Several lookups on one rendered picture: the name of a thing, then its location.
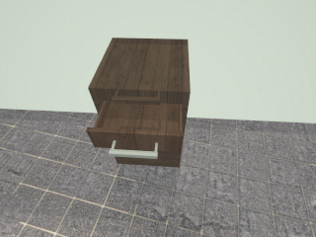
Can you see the cabinet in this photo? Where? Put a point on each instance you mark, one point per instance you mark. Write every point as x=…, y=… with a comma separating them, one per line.
x=149, y=68

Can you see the handle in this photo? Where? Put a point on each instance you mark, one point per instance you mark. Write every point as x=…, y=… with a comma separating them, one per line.
x=133, y=153
x=136, y=100

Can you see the drawer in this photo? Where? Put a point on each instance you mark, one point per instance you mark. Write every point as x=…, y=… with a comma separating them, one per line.
x=138, y=127

